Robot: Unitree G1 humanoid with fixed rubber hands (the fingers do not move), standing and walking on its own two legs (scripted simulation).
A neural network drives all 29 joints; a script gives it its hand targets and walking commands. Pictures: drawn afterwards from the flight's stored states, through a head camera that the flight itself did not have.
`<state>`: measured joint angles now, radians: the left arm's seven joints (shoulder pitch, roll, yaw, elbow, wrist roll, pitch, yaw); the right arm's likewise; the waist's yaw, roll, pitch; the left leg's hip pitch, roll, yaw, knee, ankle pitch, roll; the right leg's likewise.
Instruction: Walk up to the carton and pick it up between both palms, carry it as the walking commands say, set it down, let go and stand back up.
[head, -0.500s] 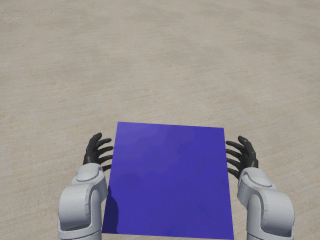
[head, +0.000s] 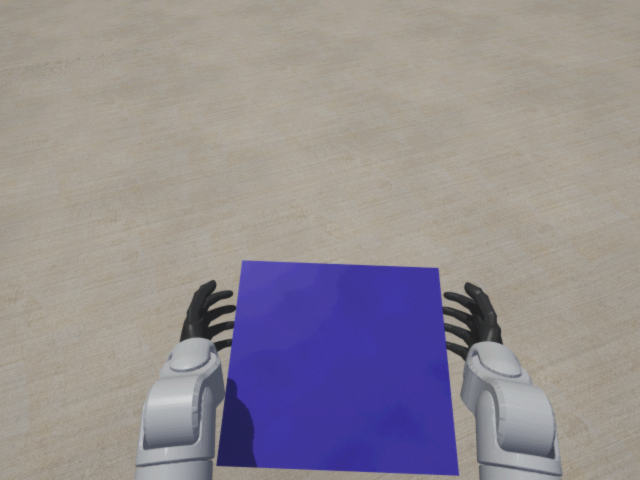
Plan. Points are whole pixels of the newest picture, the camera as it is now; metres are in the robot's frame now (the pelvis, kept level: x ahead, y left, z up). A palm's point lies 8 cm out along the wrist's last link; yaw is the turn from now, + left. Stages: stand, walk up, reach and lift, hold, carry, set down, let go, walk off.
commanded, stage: carry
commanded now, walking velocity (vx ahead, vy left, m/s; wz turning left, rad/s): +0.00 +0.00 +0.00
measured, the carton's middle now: (334, 366) +0.31 +0.00 -0.06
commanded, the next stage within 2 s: none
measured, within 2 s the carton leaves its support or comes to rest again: neither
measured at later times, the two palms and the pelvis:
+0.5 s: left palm (263, 228) +0.49 +0.11 +0.04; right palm (473, 222) +0.50 -0.22 +0.03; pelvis +0.21 -0.06 -0.01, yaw +2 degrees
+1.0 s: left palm (305, 148) +0.76 +0.05 +0.01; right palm (464, 135) +0.78 -0.28 +0.01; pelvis +0.48 -0.12 +0.00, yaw +3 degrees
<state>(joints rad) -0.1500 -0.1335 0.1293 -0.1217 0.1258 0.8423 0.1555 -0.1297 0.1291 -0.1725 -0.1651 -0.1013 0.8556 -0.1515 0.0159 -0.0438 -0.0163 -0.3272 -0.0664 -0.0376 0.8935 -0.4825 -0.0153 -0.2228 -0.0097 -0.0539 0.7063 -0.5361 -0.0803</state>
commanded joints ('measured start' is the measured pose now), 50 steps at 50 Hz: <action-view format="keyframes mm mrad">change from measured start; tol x128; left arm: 1 -417 -601 -466 -31 -229 -48 -242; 50 -432 -754 -666 -179 -274 -238 -315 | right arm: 1 -515 618 585 73 227 -44 219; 50 -367 798 739 48 261 -205 309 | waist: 1 -6 -134 -275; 50 42 -52 -361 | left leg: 1 -199 -53 140 -253 106 -3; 8 834 345 -422 -176 1818 364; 25 -361 -73 247 -27 0 0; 31 906 391 -393 -231 2073 424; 50 -599 -8 88 343 -118 13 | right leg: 1 439 -182 138 -49 1970 88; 9 -826 26 239 532 -474 156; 15 533 -259 308 -149 2052 67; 28 433 -102 78 212 2204 216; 33 -959 58 390 1005 -608 148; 41 517 -228 449 -156 2054 70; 50 731 -181 422 -126 1770 -35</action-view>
